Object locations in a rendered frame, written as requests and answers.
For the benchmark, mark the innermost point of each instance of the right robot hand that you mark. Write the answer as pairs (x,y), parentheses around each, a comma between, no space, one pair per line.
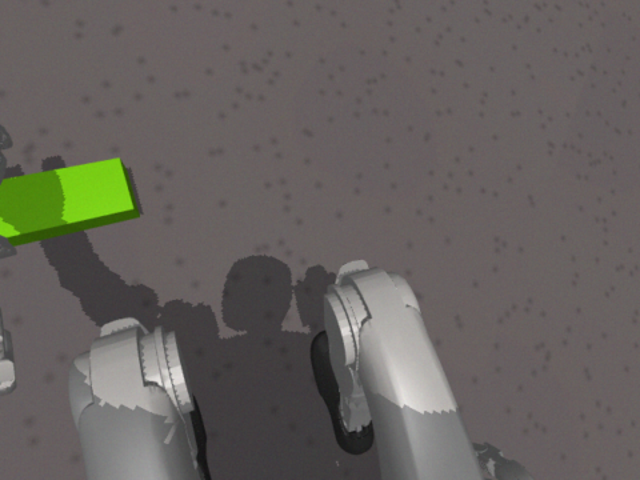
(493,462)

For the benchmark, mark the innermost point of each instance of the left robot arm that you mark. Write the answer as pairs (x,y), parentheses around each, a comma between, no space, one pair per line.
(7,366)

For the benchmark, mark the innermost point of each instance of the carton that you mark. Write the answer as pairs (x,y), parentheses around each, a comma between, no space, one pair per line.
(48,204)

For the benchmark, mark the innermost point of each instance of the right robot foot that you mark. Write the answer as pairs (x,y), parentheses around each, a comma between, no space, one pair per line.
(354,443)

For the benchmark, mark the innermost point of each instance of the left robot hand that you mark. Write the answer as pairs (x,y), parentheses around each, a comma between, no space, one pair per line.
(6,249)

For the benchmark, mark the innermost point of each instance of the left robot foot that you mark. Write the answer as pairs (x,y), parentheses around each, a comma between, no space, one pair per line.
(201,439)

